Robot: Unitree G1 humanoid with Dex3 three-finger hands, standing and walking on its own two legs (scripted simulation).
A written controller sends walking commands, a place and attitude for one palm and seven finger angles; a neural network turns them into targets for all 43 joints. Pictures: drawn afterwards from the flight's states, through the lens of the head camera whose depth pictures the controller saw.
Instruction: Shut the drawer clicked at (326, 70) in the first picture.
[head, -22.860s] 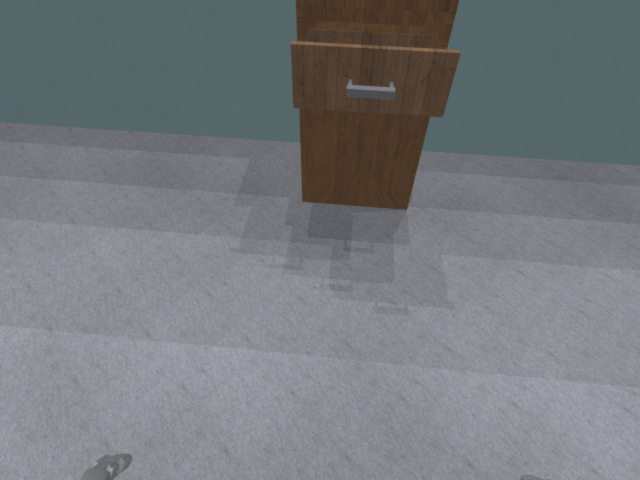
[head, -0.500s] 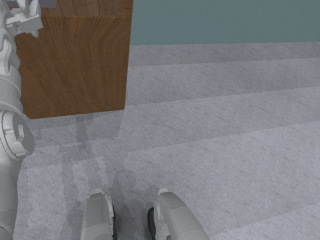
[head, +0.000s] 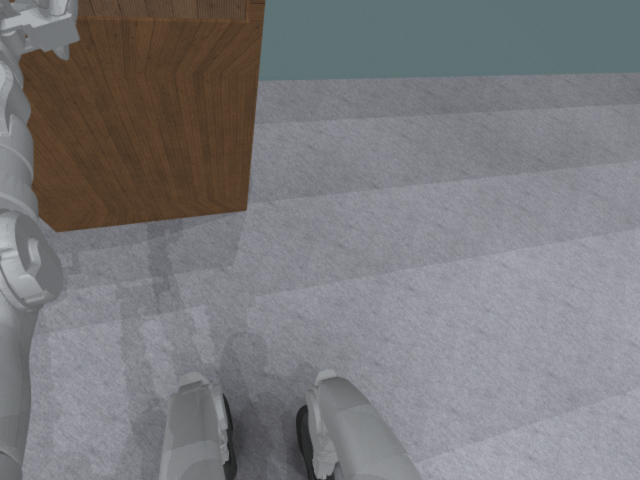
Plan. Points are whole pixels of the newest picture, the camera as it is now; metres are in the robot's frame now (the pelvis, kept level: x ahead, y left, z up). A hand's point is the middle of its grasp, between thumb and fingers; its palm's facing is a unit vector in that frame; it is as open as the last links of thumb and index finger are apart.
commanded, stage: pull the fist back off the drawer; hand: left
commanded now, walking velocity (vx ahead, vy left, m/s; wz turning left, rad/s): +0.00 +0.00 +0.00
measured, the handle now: out of the picture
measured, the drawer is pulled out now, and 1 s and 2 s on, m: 0.00 0.00 0.00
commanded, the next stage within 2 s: draw the hand back to the body in 0.38 s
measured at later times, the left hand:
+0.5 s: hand (78, 18) +0.59 +0.17 +0.10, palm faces +0.10 -0.99 -0.04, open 3.2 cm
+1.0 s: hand out of the picture +0.42 +0.19 +0.18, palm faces +0.05 -1.00 -0.05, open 3.3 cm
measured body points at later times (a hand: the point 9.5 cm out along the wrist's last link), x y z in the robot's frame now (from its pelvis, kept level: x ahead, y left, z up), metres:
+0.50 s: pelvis +0.04 -0.01 +0.03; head +0.20 +0.01 +0.45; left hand +0.58 +0.23 +0.11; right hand +0.03 -0.27 -0.08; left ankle +0.10 +0.09 -0.60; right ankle +0.02 -0.13 -0.60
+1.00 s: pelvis +0.08 -0.02 +0.09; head +0.12 -0.03 +0.54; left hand +0.42 +0.24 +0.19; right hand +0.25 -0.28 +0.00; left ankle +0.10 +0.09 -0.60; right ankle +0.02 -0.13 -0.60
